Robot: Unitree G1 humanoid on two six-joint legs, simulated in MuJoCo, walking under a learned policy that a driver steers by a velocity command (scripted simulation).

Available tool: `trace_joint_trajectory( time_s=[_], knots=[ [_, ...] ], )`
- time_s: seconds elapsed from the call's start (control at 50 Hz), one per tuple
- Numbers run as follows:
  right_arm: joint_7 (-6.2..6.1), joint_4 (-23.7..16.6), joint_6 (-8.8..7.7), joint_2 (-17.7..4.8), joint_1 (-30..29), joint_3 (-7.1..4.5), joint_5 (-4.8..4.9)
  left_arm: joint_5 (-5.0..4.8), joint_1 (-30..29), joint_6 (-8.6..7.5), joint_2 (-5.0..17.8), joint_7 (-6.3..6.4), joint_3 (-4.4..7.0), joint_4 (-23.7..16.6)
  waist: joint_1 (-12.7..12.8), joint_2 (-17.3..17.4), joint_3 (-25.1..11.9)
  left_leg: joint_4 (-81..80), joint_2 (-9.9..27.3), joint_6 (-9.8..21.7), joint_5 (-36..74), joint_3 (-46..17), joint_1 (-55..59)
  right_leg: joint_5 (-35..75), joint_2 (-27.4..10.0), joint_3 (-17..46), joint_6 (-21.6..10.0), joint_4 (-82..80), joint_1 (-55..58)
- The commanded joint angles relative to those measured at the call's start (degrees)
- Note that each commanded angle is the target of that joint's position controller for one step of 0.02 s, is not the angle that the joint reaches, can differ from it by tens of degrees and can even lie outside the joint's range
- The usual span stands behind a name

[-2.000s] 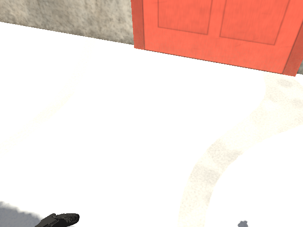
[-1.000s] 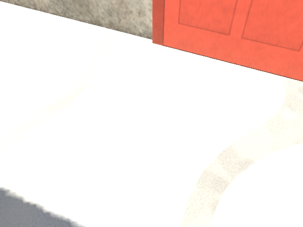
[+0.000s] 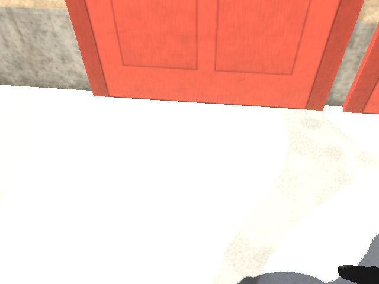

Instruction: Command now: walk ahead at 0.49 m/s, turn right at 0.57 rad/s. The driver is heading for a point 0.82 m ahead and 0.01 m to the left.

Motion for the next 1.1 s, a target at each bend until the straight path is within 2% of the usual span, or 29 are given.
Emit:
trace_joint_trajectory(
  time_s=[0.02, 0.06, 0.1, 0.14, 0.16, 0.18, 0.2, 0.22, 0.24, 0.26, 0.28, 0.32, 0.4, 0.46, 0.54, 0.58, 0.6, 0.62, 0.64, 0.66, 0.68, 0.7, 0.72, 0.76, 0.8, 0.88, 0.98, 1.06, 1.1],
  knots=[
    [0.15, -3.6, -0.13, -1.7, -3.5, 0.37, 0.67, -0.86, -1.9, -1.03, 10.1, 0.41, 2.42, -5.5, 0.0, -4.6, 0.3, -14.1, -4.8, -1.4, 8.5, 3.1, 12.1, 3.0, -10.9, 9.7, -8.4, -7.8, -9.5],
    [0.77, -4.7, -0.29, -3.2, -5.8, 0.11, 1.57, -1.21, 0.2, -0.49, 10.0, 0.44, 2.51, -5.5, 1.3, -5.2, -0.4, -18.3, -5.5, -1.6, 8.1, 1.8, 12.1, 1.1, -12.7, 13.0, -8.2, -4.9, -4.7],
    [1.48, -5.9, -0.72, -5.0, -7.0, -0.54, 1.65, -1.3, 1.7, 0.14, 9.6, 0.44, 2.45, -5.8, 1.3, -5.7, -1.2, -22.4, -6.4, -0.6, 4.7, 0.5, 13.1, -1.5, -14.1, 17.1, -7.3, -0.4, 0.0],
    [1.98, -5.7, -1.31, -6.1, -4.3, -1.38, 1.77, -0.7, 1.5, 0.61, 9.3, 0.55, 2.47, -6.6, -0.8, -7.8, -1.9, -25.5, -7.5, 1.4, -0.2, 1.0, 18.5, -1.8, -14.1, 20.0, -5.9, 3.9, 1.5],
    [1.83, -4.7, -1.58, -7.1, 0.4, -2.13, 1.54, -0.39, 1.1, 0.62, 7.9, 0.51, 2.03, -7.2, -3.2, -8.2, -3.6, -27.5, -7.3, 3.2, -1.3, 1.5, 25.6, 0.1, -11.9, 19.4, -4.3, 8.5, 0.3],
    [1.4, -3.9, -1.89, -9.9, 8.8, -3.13, 0.43, 0.1, -0.1, 0.17, 4.6, 0.21, 0.9, -8.5, -7.3, -5.4, -9.9, -26.1, 0.3, 7.1, -2.1, -4.9, 39.3, -0.9, -8.8, 15.3, -1.8, 21.8, -5.7],
    [0.82, -2.8, -1.3, -14.5, 16.6, -4.32, -0.82, -0.58, 4.6, -0.59, 1.2, 0.28, 0.0, -10.3, -7.0, 9.2, -17.9, -28.8, 13.8, 15.1, -10.2, -26.6, 60.5, -15.9, -1.3, 5.8, 2.6, 40.8, -24.5],
    [1.14, -1.9, -0.82, -13.0, 19.4, -4.3, 0.43, -1.51, 5.9, -1.09, 5.3, 0.11, 0.11, -11.1, -7.3, 17.6, -19.6, -33.3, 19.3, 19.3, -24.5, -44.1, 63.8, -22.5, -4.1, 5.2, 3.9, 53.1, -35.8],
    [0.82, -3.2, -0.34, -7.9, 16.3, -2.97, 0.64, -1.64, 2.7, -0.86, 9.6, 0.09, 1.31, -10.6, -8.4, 9.9, -13.0, -34.4, 17.0, 17.2, -28.3, -37.4, 58.9, -16.9, -6.7, 6.1, 4.8, 58.9, -39.3],
    [0.49, -3.5, 0.35, -6.4, 13.8, -2.46, 0.53, -0.97, -1.9, -0.45, 10.3, 0.0, 1.62, -11.4, -8.1, 5.1, -7.4, -34.5, 14.1, 14.8, -21.9, -27.3, 51.3, -11.8, -8.7, 3.9, 5.2, 59.7, -38.7],
    [0.5, -3.3, 0.82, -5.5, 11.1, -2.06, 0.13, -0.44, -4.3, -0.24, 9.3, -0.1, 1.71, -12.4, -6.6, 3.0, -3.8, -35.8, 11.1, 13.7, -15.0, -20.7, 44.0, -8.4, -10.2, 3.5, 5.3, 57.1, -36.5],
    [0.97, -2.7, 0.76, -3.5, 8.6, -1.35, -0.08, -0.76, -3.8, 0.54, 7.0, -0.42, 1.7, -12.9, -3.7, 4.7, 0.2, -39.1, 7.3, 12.7, -7.5, -11.9, 34.5, -6.3, -12.3, 3.2, 5.4, 52.7, -31.1],
    [1.77, 0.6, 0.12, -5.4, 10.7, -1.99, 0.58, -0.3, -4.7, 1.34, 3.9, -0.57, 0.72, -13.0, -2.6, 3.4, 1.0, -42.7, 6.6, 15.1, 0.9, -4.2, 32.5, -2.3, -12.3, 2.5, 6.3, 42.3, -29.5],
    [1.44, 2.0, 0.53, -7.5, 11.1, -2.58, 1.3, 0.15, -10.3, 0.19, 2.6, -1.57, -0.33, -13.7, -3.7, 2.3, 1.2, -42.8, 5.8, 14.3, 4.1, 0.5, 33.4, 5.6, -12.8, -0.2, 5.8, 28.8, -26.6],
    [1.66, 4.0, 1.33, -10.2, 14.7, -3.16, 2.56, -0.54, -17.3, -0.64, 3.2, -2.63, -0.65, -15.2, -6.5, 3.3, 2.3, -41.7, 6.5, 13.4, 2.2, 2.2, 35.4, 7.0, -11.3, -3.9, 5.0, 17.4, -21.2],
    [1.76, 5.0, 1.9, -11.0, 15.9, -3.39, 3.03, -0.68, -18.7, -0.84, 4.3, -2.84, -0.35, -16.1, -6.5, 4.0, 2.9, -40.1, 8.1, 12.8, 3.3, 1.6, 38.3, 3.8, -10.4, -4.6, 3.5, 13.8, -19.9],
    [1.73, 5.4, 2.24, -11.4, 15.9, -3.49, 3.21, -0.58, -18.0, -0.95, 4.9, -2.86, -0.06, -16.1, -5.6, 4.4, 2.7, -38.3, 8.6, 12.4, 6.2, 1.7, 39.2, 2.2, -9.6, -5.5, 2.5, 11.9, -17.5],
    [1.65, 5.7, 2.55, -11.7, 15.1, -3.41, 3.41, -0.31, -14.3, -1.01, 5.9, -2.76, 0.6, -15.1, -2.8, 4.6, 1.0, -34.1, 7.9, 11.3, 14.1, 3.1, 39.0, 2.9, -7.9, -7.0, 1.2, 8.9, -11.1],
    [1.66, 6.3, 2.68, -10.3, 16.1, -2.79, 3.45, 0.08, -7.0, -0.99, 8.2, -2.32, 2.01, -12.7, 0.5, 3.3, -3.3, -24.7, 5.0, 9.9, 22.3, 5.5, 36.5, 3.7, -6.2, -7.8, -0.3, 7.1, 0.9],
    [1.61, 5.5, 2.46, -7.5, 15.7, -1.53, 2.46, 0.68, 3.6, -0.92, 12.2, -1.57, 3.54, -10.7, 5.4, -0.2, -10.5, -9.0, 2.0, 7.2, 14.4, 8.0, 26.2, 4.9, -13.8, 0.8, -3.4, 8.6, 17.8],
    [1.97, 3.1, 1.36, -0.9, 20.2, 0.71, 1.42, 1.33, 7.9, -0.83, 18.9, -1.05, 4.56, -10.2, 3.1, -15.9, -17.3, 14.0, -7.3, 3.3, -22.0, 8.0, 2.7, 0.5, -30.4, 27.6, -12.3, 4.2, 36.7],
    [2.02, 4.0, 0.22, -5.3, 18.2, -0.29, 2.87, 0.99, 10.3, -0.91, 14.4, -0.99, 3.59, -9.9, 5.8, -13.4, -21.0, 23.1, -7.6, 3.4, -28.6, -1.6, -3.7, -5.5, -32.1, 36.8, -14.2, -1.6, 36.1],
    [2.05, 2.6, -0.02, -8.3, 13.8, -1.27, 4.12, 0.73, 7.0, -1.17, 11.6, -0.99, 2.55, -9.6, 5.2, -10.6, -12.6, 25.1, -4.8, 4.1, -24.3, -1.7, -8.0, -4.1, -29.9, 27.5, -11.4, -1.9, 30.4],
    [1.66, 1.9, 0.85, -7.5, 9.9, -1.3, 2.51, 0.7, -0.8, -1.48, 6.9, -1.24, 1.05, -9.8, 1.2, -6.7, -4.7, 19.5, -0.7, 3.9, -15.3, -0.2, -4.1, 0.5, -25.1, 15.2, -8.0, -5.0, 15.7],
    [1.75, 2.5, 2.73, -5.9, 12.3, -1.45, 2.55, 1.31, -4.2, -2.53, 5.1, -1.52, 0.76, -9.4, -2.4, -7.9, -1.9, 16.7, 0.7, 3.7, -10.8, -1.3, 1.9, 3.4, -23.1, 9.0, -6.6, -9.4, 7.5],
    [1.63, 1.5, 4.34, -3.4, 10.3, -1.13, 2.38, 1.7, -3.7, -3.83, 6.7, -0.84, 1.64, -6.8, -3.6, -4.3, 1.4, 10.9, 0.0, 2.5, -3.5, -2.8, -0.6, 13.9, -22.7, -0.7, -5.8, -12.5, 5.4],
    [3.29, -1.2, 4.08, -1.7, 1.5, -0.23, 1.95, 1.24, -2.0, -3.46, 8.6, 0.2, 2.08, -4.7, -0.7, -3.8, 4.1, -6.5, -1.4, 3.5, 10.2, 2.0, 2.1, 15.2, -20.8, -10.3, -2.9, -13.3, 6.5],
    [4.83, -4.7, 4.08, -1.4, -4.9, 0.18, 2.2, 0.32, 1.9, -2.08, 10.5, 0.46, 2.71, -2.4, 1.8, -3.4, 6.4, -13.7, -2.2, 5.7, 6.3, 5.1, -0.2, 18.2, -23.4, -12.6, -2.0, -10.6, 15.1],
    [5.32, -6.2, 4.14, -3.0, -5.5, -0.39, 2.27, -0.05, 1.7, -1.15, 11.6, 0.79, 2.93, -2.1, 0.9, -4.9, 5.8, -15.6, -4.0, 7.4, -0.2, 7.9, 2.3, 29.3, -24.0, -14.2, -0.5, -6.4, 18.4]
  ],
)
